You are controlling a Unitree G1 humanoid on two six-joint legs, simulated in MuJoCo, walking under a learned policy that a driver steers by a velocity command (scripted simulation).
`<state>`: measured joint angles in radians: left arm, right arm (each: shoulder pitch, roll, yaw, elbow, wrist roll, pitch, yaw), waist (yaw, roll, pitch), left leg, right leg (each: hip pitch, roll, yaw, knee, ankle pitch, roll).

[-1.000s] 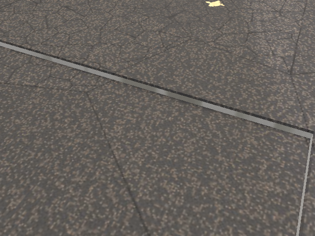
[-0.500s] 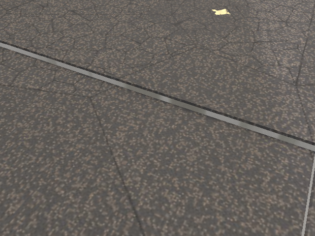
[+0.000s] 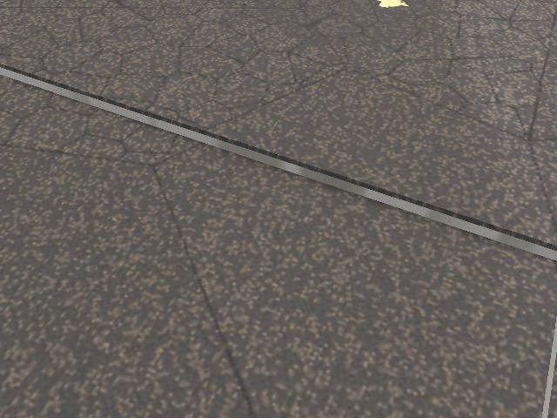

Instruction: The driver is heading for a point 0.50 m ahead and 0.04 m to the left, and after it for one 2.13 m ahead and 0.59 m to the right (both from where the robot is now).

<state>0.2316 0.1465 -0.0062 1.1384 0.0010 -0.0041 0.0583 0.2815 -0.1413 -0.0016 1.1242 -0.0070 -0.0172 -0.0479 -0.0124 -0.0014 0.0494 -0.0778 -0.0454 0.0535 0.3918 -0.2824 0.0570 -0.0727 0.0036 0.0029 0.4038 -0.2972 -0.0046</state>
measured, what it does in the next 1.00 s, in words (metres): steps on the spot: right foot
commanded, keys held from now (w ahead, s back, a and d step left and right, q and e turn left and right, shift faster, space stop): no key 0.60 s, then w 0.40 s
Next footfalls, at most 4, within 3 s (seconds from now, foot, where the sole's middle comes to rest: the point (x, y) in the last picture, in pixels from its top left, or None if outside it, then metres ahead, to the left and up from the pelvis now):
0.96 right None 0.09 -0.14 -0.78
1.42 left None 0.43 0.01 -0.78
1.88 right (356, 399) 0.55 -0.16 -0.78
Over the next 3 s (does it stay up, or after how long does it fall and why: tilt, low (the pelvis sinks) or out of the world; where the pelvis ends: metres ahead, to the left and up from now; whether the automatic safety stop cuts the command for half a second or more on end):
stays up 0.48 -0.08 0.00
